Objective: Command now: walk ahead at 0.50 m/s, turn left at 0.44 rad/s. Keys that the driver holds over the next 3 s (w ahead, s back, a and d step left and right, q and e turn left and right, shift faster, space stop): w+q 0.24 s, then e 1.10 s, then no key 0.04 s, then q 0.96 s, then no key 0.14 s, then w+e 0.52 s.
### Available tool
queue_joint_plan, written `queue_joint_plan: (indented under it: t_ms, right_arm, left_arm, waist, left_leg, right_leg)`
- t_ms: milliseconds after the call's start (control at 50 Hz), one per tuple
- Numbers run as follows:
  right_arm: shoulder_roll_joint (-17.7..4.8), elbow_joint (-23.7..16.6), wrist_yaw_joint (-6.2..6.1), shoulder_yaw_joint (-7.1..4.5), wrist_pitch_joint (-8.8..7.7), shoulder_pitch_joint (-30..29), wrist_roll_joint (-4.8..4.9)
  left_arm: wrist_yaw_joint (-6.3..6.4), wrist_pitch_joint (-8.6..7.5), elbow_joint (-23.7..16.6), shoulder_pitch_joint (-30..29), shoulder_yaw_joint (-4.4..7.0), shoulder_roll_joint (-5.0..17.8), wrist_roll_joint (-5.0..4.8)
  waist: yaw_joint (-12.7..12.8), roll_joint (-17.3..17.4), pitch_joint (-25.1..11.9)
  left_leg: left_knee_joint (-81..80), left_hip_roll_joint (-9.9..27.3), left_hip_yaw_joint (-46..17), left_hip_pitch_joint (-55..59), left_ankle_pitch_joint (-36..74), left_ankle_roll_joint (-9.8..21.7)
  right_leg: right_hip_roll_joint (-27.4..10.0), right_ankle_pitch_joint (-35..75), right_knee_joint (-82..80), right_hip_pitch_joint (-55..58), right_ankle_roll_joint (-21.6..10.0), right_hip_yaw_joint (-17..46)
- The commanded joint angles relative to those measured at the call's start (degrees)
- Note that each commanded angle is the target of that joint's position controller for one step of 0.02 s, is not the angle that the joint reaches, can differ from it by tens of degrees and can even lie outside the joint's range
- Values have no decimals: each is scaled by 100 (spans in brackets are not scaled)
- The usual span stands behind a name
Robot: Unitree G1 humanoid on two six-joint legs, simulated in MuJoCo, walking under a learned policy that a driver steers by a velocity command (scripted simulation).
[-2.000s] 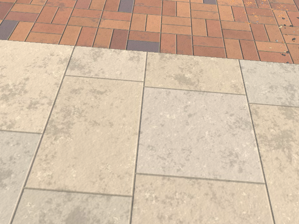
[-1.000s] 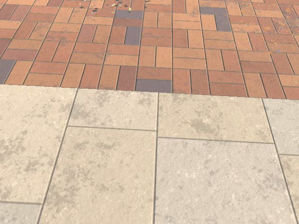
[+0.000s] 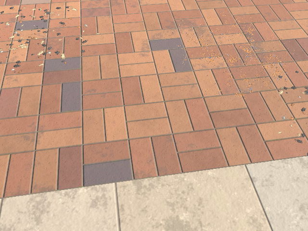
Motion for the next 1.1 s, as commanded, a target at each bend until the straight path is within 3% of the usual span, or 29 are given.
queue_joint_plan:
  t_ms: [20,120,200,240,280,300,320,340,360,380,400,420,440,460,540,660,700,740,800,820,840,860,880,900,920,940,980,1040,1100]
  right_arm:
    - [-841,-278,-42,-206,-115,120,33]
    - [-862,-164,-75,-254,-67,685,40]
    - [-890,-153,-135,-275,-25,975,-49]
    - [-959,-227,-183,-300,-17,842,-83]
    - [-935,-230,-211,-284,-38,628,-73]
    - [-872,-168,-195,-252,-79,625,-1]
    - [-670,-246,-175,-183,-137,657,63]
    - [-119,-235,-208,-71,-119,1587,250]
    - [-613,-99,-262,-147,-58,1723,53]
    - [-650,-94,-256,-157,-7,1210,-81]
    - [-582,-203,-218,-116,-4,674,-149]
    - [-540,-299,-176,-101,32,368,-169]
    - [-502,-352,-136,-84,100,283,-220]
    - [-447,-324,-120,-61,164,306,-230]
    - [-373,-426,-168,6,298,56,-145]
    - [-426,-679,-280,53,453,-876,-88]
    - [-418,-744,-320,75,445,-1041,-60]
    - [-404,-775,-371,98,398,-1028,-16]
    - [-409,-659,-459,101,249,-445,1]
    - [-789,-686,-513,23,194,-416,-89]
    - [-1356,-883,-518,-79,227,-849,-124]
    - [-1224,-847,-477,-99,277,-816,-131]
    - [-832,-915,-442,10,279,-950,-98]
    - [-601,-950,-420,66,279,-1198,-78]
    - [-544,-1018,-422,87,280,-1341,-99]
    - [-551,-1039,-440,86,276,-1316,-116]
    - [-613,-974,-426,53,277,-1017,-134]
    - [-758,-845,-414,-28,266,-592,-123]
    - [-882,-818,-359,-94,264,-544,-148]
  left_arm:
    - [-12,71,-371,37,80,438,11]
    - [-46,54,-740,-1090,15,355,-51]
    - [-51,-14,-982,-1674,-26,378,-109]
    - [-39,-64,-1020,-1587,-9,478,-127]
    - [27,-143,-720,-766,50,606,-93]
    - [86,-231,-519,-132,90,671,-43]
    - [152,-323,-414,608,139,885,40]
    - [174,-260,-351,1083,290,1434,85]
    - [120,-133,-218,1167,335,1271,-187]
    - [87,-118,-284,646,242,854,-283]
    - [65,-127,-302,256,137,475,-278]
    - [65,-134,-246,140,79,327,-277]
    - [77,-132,-151,132,75,338,-315]
    - [64,-130,-93,147,95,417,-293]
    - [47,-59,21,325,267,835,-245]
    - [86,268,18,562,415,923,-197]
    - [92,363,1,573,464,941,-173]
    - [93,433,-17,539,506,961,-157]
    - [117,516,-90,238,517,901,-237]
    - [125,507,-166,337,448,618,-289]
    - [140,487,-288,633,374,254,-368]
    - [175,510,-173,603,513,838,-154]
    - [160,539,-98,621,576,945,-138]
    - [133,593,-5,669,586,880,-126]
    - [94,652,25,699,588,845,-121]
    - [38,695,32,716,574,805,-133]
    - [-31,730,-52,480,533,742,-192]
    - [-88,766,-227,86,471,657,-207]
    - [-137,793,-364,-147,407,581,-229]
  waist:
    - [136,447,-109]
    - [-297,528,-96]
    - [-504,584,-133]
    - [-377,643,-164]
    - [-59,646,-382]
    - [251,475,-686]
    - [524,286,-1323]
    - [307,-1066,-2249]
    - [286,-871,-2368]
    - [130,-190,-1470]
    - [106,17,-1008]
    - [36,-112,-729]
    - [-72,-322,-635]
    - [-137,-395,-680]
    - [-191,-385,-918]
    - [74,-505,-705]
    - [139,-565,-561]
    - [153,-611,-505]
    - [-184,-486,-466]
    - [-71,200,-509]
    - [227,1520,-504]
    - [126,1115,-458]
    - [273,697,-363]
    - [388,568,-181]
    - [439,747,-208]
    - [398,976,-222]
    - [224,986,-299]
    - [-25,1025,-405]
    - [-103,1108,-461]
  left_leg:
    - [-1162,1423,-1597,1,1117,887]
    - [-949,1218,-1609,474,1473,556]
    - [-498,1327,-1884,1002,2146,518]
    - [-250,1422,-2100,1055,2295,410]
    - [392,1311,-1856,1019,3505,127]
    - [1216,1042,-1555,982,3908,-53]
    - [2313,813,-1383,387,2754,-216]
    - [4275,-23,-682,-982,-1133,-488]
    - [4998,-144,-597,-1471,-2428,-498]
    - [5183,137,-771,-1674,-2006,-533]
    - [4899,330,-646,-1762,-1732,-574]
    - [4567,546,-498,-1779,-1601,-619]
    - [4222,662,-393,-1592,-1476,-684]
    - [4050,642,-277,-1317,-1360,-738]
    - [3449,589,-102,-1181,-1252,-915]
    - [2713,584,-135,-1088,-1104,-877]
    - [2397,518,-161,-1026,-1226,-845]
    - [1917,431,-186,-822,-1360,-780]
    - [-7,472,-255,284,-635,-619]
    - [-679,1379,-1065,711,-779,-428]
    - [-1050,2824,-2615,963,-16,142]
    - [-837,3122,-2568,300,847,687]
    - [-767,2838,-2151,91,1140,727]
    - [-711,2453,-1544,-86,1225,570]
    - [-659,2159,-1116,14,1264,407]
    - [-572,2020,-833,158,1638,380]
    - [-432,1971,-560,495,2055,417]
    - [-311,2193,-517,1043,2233,543]
    - [-224,2318,-340,1012,2134,554]
  right_leg:
    - [-168,428,-536,-428,261,-109]
    - [-49,1512,-1931,-665,399,-169]
    - [162,1463,-2550,-636,323,-154]
    - [237,1224,-2926,-214,213,-43]
    - [464,1144,-3386,891,-37,-206]
    - [433,1733,-3848,1738,-211,-254]
    - [-389,2305,-3720,3008,-476,438]
    - [-2162,4704,-3319,4684,-1449,2549]
    - [-2297,5139,-3655,4411,-1860,3539]
    - [-1935,4909,-3810,3644,-1759,2798]
    - [-1582,5071,-3926,3147,-1557,2144]
    - [-1253,5336,-4065,2831,-1369,1683]
    - [-983,5356,-4186,2527,-1236,1420]
    - [-814,5574,-4208,2337,-1168,1261]
    - [-688,5573,-4226,2109,-1298,1185]
    - [-532,2257,-4477,1508,-1194,1811]
    - [-499,1617,-4466,1433,-1184,2097]
    - [-490,1639,-4342,1478,-1142,2382]
    - [-170,1466,-3894,1158,-681,2525]
    - [227,384,-3253,732,-353,2109]
    - [1228,-1294,-2076,-140,-50,758]
    - [969,-1741,-829,-25,34,353]
    - [812,-1497,-318,135,55,413]
    - [726,-1167,35,187,111,358]
    - [703,-905,279,128,166,275]
    - [701,-803,444,20,243,194]
    - [671,-709,336,-109,363,82]
    - [553,-796,-220,-216,442,-4]
    - [425,-945,-927,167,378,-179]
